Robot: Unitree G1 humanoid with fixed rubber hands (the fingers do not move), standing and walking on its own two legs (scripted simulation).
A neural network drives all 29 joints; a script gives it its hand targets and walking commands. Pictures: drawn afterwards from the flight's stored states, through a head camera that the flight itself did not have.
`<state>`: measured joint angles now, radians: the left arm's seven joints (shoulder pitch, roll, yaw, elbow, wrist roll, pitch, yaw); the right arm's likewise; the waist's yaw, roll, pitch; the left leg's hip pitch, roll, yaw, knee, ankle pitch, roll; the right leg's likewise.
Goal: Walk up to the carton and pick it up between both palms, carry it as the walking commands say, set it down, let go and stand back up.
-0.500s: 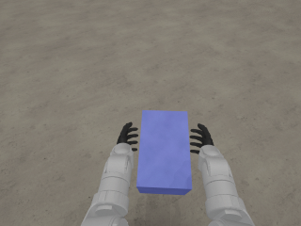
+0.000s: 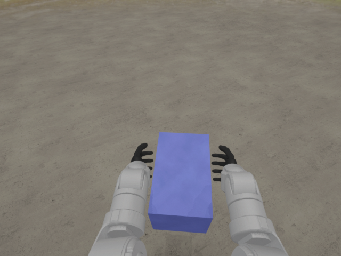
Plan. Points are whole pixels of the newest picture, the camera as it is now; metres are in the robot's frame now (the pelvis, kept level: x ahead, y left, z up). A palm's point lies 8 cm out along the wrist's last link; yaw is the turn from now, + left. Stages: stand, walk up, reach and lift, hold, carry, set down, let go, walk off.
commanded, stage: reach and lift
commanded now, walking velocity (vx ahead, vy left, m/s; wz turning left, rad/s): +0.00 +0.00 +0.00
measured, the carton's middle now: (181, 180) +0.35 +0.00 -0.03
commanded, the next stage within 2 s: hold in 1.16 s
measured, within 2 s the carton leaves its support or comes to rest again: neither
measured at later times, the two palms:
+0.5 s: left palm (135, 171) +0.31 +0.12 +0.05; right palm (228, 172) +0.31 -0.11 +0.05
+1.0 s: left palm (135, 176) +0.30 +0.12 +0.05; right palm (232, 176) +0.30 -0.12 +0.05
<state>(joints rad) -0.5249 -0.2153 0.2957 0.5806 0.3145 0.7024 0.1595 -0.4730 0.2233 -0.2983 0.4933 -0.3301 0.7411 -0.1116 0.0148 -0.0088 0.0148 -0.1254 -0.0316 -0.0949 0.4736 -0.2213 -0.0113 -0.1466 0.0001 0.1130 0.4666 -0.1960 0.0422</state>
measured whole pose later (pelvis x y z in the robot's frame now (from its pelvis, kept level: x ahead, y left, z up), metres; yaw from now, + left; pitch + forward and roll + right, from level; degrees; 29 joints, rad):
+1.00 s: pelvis +0.00 +0.00 +0.00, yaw +0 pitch -9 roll +0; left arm -0.41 -0.20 0.21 0.44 0.30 0.77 0.07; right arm -0.39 0.19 -0.21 0.41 -0.29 0.79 -0.09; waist 0.02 -0.01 0.02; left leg -0.10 -0.03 -0.10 0.46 -0.22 -0.02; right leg -0.11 0.00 0.11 0.45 -0.19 0.04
